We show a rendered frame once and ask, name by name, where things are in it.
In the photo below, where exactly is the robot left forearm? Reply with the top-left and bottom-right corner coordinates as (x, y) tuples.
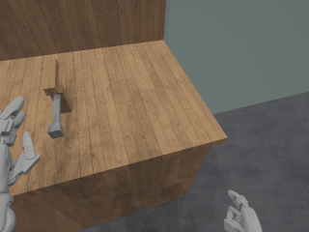
(0, 193), (16, 232)

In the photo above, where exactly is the left robot hand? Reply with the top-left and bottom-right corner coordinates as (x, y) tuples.
(0, 96), (40, 194)

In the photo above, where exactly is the tap lever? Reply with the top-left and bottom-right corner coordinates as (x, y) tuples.
(47, 94), (65, 139)

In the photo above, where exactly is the right robot hand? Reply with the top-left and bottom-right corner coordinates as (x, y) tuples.
(224, 189), (263, 232)

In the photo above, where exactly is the counter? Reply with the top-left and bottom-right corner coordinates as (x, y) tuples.
(0, 0), (228, 232)

